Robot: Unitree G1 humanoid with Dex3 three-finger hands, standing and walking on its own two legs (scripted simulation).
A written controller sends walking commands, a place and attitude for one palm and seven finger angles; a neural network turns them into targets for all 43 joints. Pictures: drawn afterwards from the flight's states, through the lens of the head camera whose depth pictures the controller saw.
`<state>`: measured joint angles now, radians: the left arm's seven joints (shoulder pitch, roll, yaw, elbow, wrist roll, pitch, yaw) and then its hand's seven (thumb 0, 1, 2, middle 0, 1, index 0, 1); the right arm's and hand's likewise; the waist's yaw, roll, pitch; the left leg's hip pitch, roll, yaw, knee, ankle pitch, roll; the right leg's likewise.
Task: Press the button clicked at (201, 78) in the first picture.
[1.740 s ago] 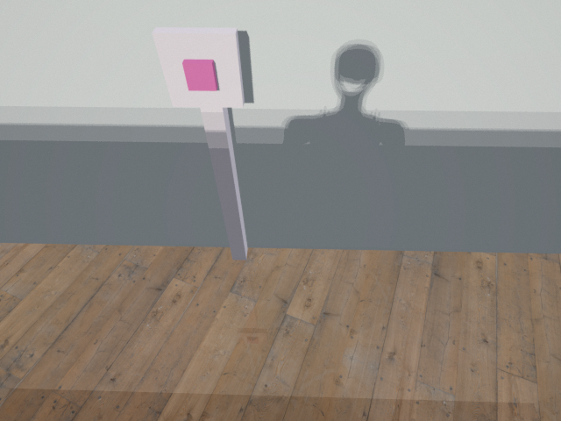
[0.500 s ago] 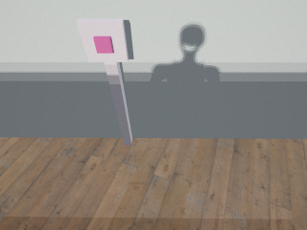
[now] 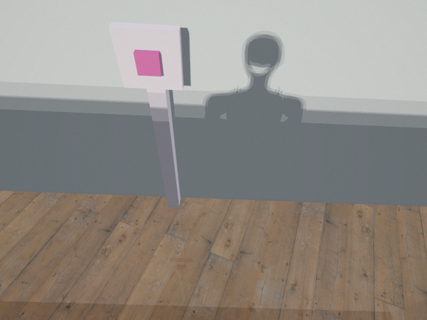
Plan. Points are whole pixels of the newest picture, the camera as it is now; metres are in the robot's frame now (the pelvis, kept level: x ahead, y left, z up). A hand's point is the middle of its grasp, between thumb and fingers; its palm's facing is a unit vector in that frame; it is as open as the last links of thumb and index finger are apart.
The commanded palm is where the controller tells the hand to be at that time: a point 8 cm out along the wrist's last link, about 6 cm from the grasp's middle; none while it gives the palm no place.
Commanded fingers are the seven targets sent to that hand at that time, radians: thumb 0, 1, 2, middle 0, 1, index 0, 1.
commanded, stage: take the last steps up to it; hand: left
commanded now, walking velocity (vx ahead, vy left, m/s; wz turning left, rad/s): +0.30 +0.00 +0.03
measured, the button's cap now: (148, 62) +0.73 +0.22 +0.09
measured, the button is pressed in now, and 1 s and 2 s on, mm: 0 0 0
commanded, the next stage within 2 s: come to a stop and stand still in 0.52 s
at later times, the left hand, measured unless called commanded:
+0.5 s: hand (159, 289) +0.22 +0.13 -0.17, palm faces +0.08 -0.97 -0.22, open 7.1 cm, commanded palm none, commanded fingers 0.00 0.90 0.90 -0.20 -0.30 -0.20 -0.30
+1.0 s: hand (151, 265) +0.27 +0.16 -0.16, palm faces +0.06 -0.95 -0.30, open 7.4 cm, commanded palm none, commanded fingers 0.00 0.90 0.90 -0.20 -0.30 -0.20 -0.30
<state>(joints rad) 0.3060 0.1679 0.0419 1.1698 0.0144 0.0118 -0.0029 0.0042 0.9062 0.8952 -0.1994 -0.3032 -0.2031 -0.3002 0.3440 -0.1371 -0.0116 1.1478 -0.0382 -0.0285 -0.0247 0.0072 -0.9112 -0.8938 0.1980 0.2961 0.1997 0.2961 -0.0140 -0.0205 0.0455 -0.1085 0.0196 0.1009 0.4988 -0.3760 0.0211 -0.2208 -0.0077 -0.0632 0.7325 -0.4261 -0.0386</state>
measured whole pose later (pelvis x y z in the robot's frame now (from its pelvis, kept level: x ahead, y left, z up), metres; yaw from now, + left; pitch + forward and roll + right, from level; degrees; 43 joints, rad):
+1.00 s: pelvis +0.24 -0.05 +0.00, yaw +0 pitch +0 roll +1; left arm 0.22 0.19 0.08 1.00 0.02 0.03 0.03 0.00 0.91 0.90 -0.20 -0.30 -0.20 -0.30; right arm 0.10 -0.16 -0.06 1.00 -0.02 0.04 -0.05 0.00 -0.92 -0.89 0.20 0.30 0.21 0.30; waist 0.02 0.03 0.13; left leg -0.30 0.07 0.12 0.54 -0.23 -0.02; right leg -0.26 -0.03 -0.02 0.60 -0.29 -0.01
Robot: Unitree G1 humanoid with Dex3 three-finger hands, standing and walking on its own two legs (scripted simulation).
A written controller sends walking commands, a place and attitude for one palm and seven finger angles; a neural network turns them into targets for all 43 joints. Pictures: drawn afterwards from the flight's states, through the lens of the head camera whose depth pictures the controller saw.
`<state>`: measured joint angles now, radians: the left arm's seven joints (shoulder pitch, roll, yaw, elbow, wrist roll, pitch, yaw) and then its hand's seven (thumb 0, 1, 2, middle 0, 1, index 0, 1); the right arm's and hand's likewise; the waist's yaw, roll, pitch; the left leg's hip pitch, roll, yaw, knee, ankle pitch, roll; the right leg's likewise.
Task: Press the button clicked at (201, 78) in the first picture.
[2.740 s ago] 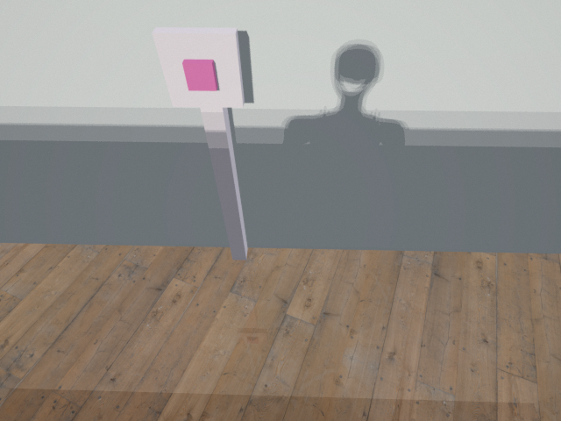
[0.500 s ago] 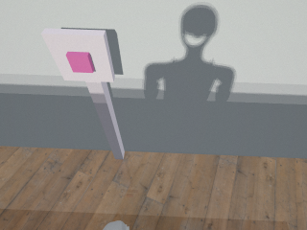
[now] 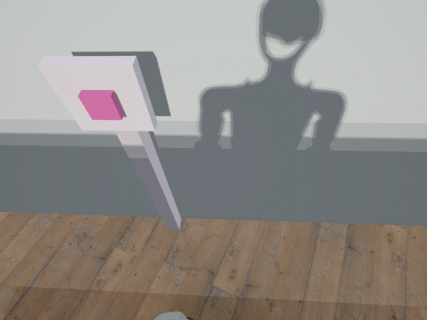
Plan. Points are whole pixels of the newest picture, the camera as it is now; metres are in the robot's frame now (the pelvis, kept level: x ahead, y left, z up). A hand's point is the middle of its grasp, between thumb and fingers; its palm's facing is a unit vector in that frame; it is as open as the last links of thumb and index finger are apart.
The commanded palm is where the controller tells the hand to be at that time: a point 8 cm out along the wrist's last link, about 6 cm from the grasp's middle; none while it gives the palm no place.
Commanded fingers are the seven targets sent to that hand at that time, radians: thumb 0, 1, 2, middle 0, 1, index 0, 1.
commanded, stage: come to a stop and stand still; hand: left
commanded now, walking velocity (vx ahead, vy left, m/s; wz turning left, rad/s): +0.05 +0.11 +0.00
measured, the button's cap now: (102, 104) +0.49 +0.27 +0.10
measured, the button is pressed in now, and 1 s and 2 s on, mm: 0 0 0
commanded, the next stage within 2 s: look again from close up in 0.80 s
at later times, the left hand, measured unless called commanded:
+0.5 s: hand out of the picture +0.01 +0.19 -0.16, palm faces +0.06 -0.98 -0.19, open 7.3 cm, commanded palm none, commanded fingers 0.00 0.90 0.90 -0.20 -0.30 -0.20 -0.30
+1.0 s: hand out of the picture -0.05 +0.19 -0.17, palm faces +0.02 -0.98 -0.18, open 7.4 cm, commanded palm none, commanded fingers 0.00 0.90 0.90 -0.20 -0.30 -0.20 -0.30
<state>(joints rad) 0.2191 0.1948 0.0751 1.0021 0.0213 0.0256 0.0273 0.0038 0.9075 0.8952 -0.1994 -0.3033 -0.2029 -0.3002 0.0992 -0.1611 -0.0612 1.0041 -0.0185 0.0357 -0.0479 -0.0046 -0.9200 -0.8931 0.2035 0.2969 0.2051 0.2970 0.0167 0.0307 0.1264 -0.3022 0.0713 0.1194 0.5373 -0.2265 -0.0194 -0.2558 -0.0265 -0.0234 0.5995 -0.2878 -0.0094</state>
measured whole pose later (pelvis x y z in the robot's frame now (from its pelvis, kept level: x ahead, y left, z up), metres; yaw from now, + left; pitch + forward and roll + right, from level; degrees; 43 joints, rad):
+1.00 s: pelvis -0.03 +0.03 +0.01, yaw +0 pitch -1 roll +0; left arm 0.31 0.12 -0.01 1.14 0.02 -0.01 0.04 0.00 0.91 0.90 -0.20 -0.30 -0.20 -0.30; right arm 0.30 -0.14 -0.01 1.08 -0.02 -0.01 -0.02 0.01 -0.91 -0.89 0.20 0.30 0.20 0.30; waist -0.01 0.02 0.04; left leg -0.22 0.01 0.07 0.50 -0.26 0.02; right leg -0.22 -0.04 -0.02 0.47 -0.23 0.02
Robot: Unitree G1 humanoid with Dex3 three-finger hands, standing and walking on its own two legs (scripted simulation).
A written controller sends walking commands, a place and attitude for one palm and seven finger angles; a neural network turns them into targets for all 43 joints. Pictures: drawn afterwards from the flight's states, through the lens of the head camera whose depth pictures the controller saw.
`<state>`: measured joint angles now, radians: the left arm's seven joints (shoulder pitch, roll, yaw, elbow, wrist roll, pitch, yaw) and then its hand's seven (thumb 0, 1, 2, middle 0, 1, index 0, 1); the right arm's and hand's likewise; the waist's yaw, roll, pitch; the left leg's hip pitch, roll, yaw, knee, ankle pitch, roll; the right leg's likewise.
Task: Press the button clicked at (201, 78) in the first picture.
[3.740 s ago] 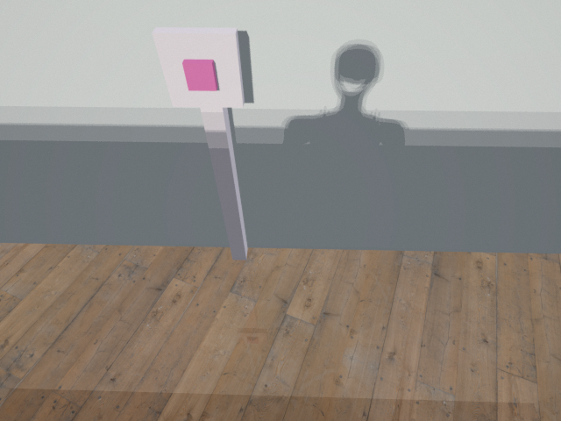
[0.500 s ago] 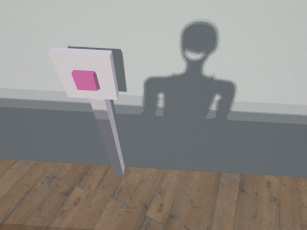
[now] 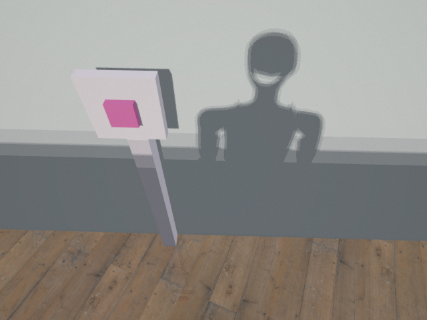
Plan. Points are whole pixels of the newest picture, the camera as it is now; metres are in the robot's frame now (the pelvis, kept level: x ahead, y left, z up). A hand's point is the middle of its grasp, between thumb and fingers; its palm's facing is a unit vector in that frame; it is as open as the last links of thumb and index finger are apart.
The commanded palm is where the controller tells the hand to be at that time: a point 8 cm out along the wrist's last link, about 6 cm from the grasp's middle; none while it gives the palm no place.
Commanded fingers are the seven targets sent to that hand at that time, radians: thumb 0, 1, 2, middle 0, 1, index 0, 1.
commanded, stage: look again from close up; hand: left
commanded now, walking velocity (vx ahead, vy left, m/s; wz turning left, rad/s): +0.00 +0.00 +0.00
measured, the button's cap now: (123, 113) +0.53 +0.24 +0.09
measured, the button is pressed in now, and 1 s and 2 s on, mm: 0 0 0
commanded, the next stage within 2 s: raise the hand and make a fist in 0.40 s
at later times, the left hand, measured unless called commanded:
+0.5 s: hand out of the picture +0.04 +0.16 -0.17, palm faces -0.01 -0.98 -0.22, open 7.3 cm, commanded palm +0.11 +0.21 -0.07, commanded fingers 0.00 0.90 0.90 -0.23 -0.33 -0.23 -0.33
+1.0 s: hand (127, 312) +0.15 +0.16 -0.04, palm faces +0.12 -0.99 -0.01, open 4.8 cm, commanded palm +0.14 +0.22 -0.02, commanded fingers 0.00 0.90 0.90 -0.92 -1.08 -0.92 -1.08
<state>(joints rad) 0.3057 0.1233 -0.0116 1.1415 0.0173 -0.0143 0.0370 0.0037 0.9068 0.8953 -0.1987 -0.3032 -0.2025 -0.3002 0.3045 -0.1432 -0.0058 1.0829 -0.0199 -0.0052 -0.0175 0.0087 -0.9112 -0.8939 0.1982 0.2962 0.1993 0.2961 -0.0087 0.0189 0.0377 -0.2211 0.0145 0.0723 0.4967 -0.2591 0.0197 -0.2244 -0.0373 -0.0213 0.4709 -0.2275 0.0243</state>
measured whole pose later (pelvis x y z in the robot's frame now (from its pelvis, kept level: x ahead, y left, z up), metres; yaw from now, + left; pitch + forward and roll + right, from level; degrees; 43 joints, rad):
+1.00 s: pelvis -0.01 -0.04 -0.08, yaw +4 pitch +11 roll -1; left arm 0.54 0.18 0.17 -0.01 -0.27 -0.46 -0.32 0.02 0.90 0.90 -0.65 -0.80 -0.66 -0.80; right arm 0.13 -0.27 -0.06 0.46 0.01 -0.23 -0.04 0.01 -0.91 -0.89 0.20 0.30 0.20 0.30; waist 0.05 -0.01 -0.12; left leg -0.79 0.05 -0.04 1.11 -0.52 -0.03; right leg -0.76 -0.03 -0.11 1.09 -0.53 -0.03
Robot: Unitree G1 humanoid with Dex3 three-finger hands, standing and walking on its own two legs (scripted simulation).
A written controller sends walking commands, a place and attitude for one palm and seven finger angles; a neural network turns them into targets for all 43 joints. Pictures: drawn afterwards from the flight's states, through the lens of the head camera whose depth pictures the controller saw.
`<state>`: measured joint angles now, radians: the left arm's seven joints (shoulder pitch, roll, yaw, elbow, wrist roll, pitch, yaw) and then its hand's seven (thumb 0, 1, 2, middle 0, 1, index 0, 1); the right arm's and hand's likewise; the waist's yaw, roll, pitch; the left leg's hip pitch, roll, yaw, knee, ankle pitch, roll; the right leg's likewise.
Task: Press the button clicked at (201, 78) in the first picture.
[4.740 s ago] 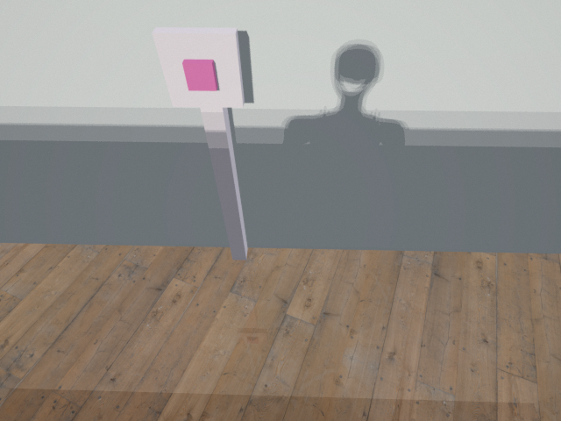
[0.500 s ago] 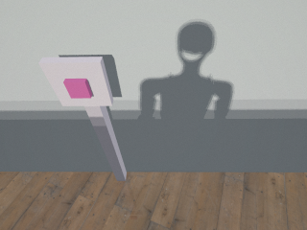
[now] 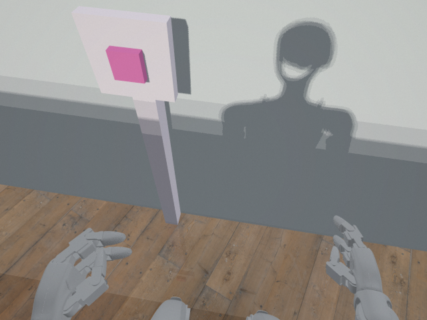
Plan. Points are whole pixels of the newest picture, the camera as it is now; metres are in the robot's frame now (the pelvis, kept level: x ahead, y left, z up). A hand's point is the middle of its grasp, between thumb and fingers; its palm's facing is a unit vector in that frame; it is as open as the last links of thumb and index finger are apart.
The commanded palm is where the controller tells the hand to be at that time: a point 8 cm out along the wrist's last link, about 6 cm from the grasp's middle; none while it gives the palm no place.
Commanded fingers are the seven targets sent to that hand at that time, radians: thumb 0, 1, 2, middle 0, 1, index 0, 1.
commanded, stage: raise the hand and make a fist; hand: left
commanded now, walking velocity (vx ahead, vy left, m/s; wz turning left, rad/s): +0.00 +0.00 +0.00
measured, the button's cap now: (128, 64) +0.55 +0.25 +0.17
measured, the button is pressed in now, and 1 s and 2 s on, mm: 0 0 0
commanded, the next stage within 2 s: aim a knuckle at the button in 1.50 s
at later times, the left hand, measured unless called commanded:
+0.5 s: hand (92, 240) +0.21 +0.21 +0.09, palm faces -0.03 -1.00 -0.06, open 3.1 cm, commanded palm +0.18 +0.27 +0.11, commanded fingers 0.00 0.90 0.90 -1.30 -1.50 -1.30 -1.50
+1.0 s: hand (75, 200) +0.24 +0.23 +0.15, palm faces -0.01 -1.00 -0.07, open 3.1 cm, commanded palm +0.22 +0.28 +0.16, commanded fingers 0.00 0.90 0.90 -1.30 -1.50 -1.30 -1.50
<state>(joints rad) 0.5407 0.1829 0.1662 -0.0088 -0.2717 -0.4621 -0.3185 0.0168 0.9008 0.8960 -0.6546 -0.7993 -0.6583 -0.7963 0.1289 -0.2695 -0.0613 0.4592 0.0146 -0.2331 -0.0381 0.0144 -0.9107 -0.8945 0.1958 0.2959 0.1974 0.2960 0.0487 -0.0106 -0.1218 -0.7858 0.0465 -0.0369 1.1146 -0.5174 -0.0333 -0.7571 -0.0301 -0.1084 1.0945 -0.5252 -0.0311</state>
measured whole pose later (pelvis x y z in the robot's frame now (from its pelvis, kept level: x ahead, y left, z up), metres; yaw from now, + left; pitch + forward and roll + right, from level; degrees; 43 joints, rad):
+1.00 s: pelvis +0.02 +0.03 +0.05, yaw +0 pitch +5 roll -2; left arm 0.33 0.28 0.24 -0.13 -0.31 -0.13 -0.31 0.02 0.90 0.90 -1.30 -1.50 -1.30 -1.50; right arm 0.25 -0.23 0.07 0.55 0.04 -0.24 -0.06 0.02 -0.90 -0.89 0.20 0.30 0.20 0.30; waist 0.03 0.05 -0.09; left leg -0.48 0.03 -0.01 0.82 -0.42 0.00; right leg -0.43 -0.04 -0.09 0.75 -0.40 0.01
